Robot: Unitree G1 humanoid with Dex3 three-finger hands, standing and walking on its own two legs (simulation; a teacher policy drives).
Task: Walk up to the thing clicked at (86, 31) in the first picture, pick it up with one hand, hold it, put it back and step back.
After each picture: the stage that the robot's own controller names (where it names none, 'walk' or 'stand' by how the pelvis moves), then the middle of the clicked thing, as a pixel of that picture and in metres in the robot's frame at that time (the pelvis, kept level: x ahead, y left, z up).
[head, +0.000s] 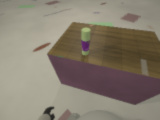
stand; (85, 42) +0.65 +0.10 +0.06
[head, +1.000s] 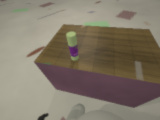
walk; (73, 47) +0.54 +0.21 +0.07
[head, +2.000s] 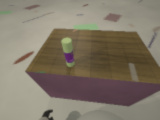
stand; (68, 53) +0.49 +0.22 +0.06
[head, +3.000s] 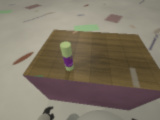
stand; (67, 57) +0.45 +0.21 +0.05
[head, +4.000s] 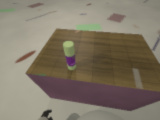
stand; (70, 57) +0.46 +0.20 +0.05
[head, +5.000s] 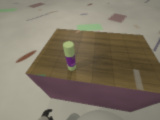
stand; (70, 57) +0.45 +0.20 +0.05
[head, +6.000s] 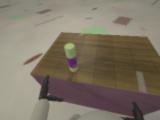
rise first; (71, 59) +0.45 +0.21 +0.06
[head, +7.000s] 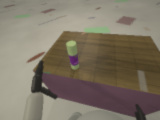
go down; (73, 56) +0.47 +0.20 +0.06
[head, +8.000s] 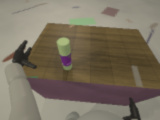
go down; (65, 56) +0.44 +0.19 +0.08
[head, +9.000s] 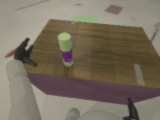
close in; (66, 52) +0.45 +0.19 +0.09
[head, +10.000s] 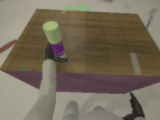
close; (56, 44) +0.47 +0.21 +0.12
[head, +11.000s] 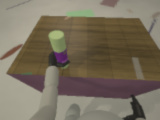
lift; (60, 52) +0.42 +0.20 +0.12
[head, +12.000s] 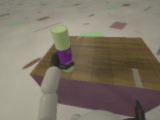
lift; (64, 52) +0.32 +0.17 +0.26
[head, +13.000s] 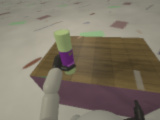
hold; (66, 54) +0.33 +0.17 +0.23
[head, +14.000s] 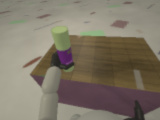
hold; (64, 52) +0.33 +0.17 +0.25
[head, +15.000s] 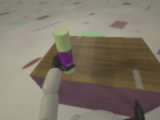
crouch; (65, 54) +0.33 +0.17 +0.23
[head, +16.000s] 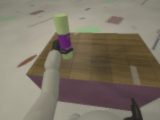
crouch; (64, 39) +0.44 +0.19 +0.25
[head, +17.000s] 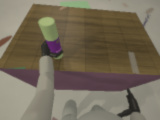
lower; (53, 42) +0.48 +0.23 +0.12
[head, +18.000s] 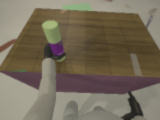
lower; (56, 44) +0.46 +0.21 +0.12
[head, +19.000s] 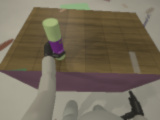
lower; (56, 42) +0.48 +0.21 +0.13
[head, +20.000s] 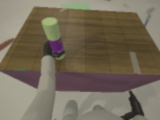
lower; (55, 42) +0.48 +0.21 +0.13
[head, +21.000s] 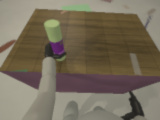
loosen; (57, 43) +0.47 +0.21 +0.12
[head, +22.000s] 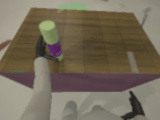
withdraw; (53, 44) +0.46 +0.22 +0.12
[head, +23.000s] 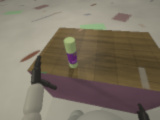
sink last; (71, 54) +0.46 +0.20 +0.09
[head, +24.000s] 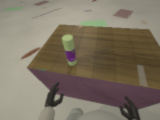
stand; (70, 52) +0.47 +0.21 +0.09
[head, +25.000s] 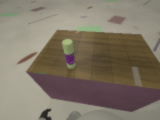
stand; (69, 55) +0.47 +0.21 +0.07
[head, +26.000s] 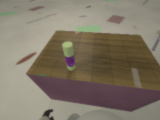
stand; (69, 57) +0.46 +0.20 +0.05
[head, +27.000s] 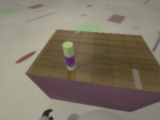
stand; (69, 57) +0.46 +0.20 +0.05
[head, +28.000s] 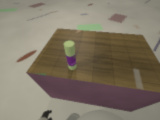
stand; (71, 56) +0.46 +0.19 +0.05
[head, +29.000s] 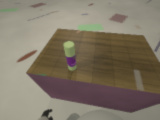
stand; (70, 57) +0.45 +0.19 +0.05
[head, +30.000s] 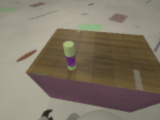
walk; (70, 57) +0.45 +0.20 +0.05
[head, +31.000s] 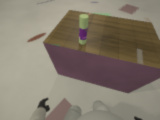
walk; (83, 30) +0.71 +0.14 +0.07
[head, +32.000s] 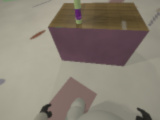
walk; (78, 11) +1.05 +0.28 +0.08
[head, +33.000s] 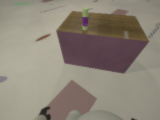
stand; (85, 19) +1.10 +0.18 +0.07
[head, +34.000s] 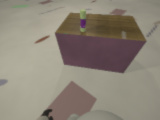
stand; (83, 21) +1.10 +0.18 +0.05
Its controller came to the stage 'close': yes
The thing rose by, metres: 0.20
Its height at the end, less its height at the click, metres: +0.00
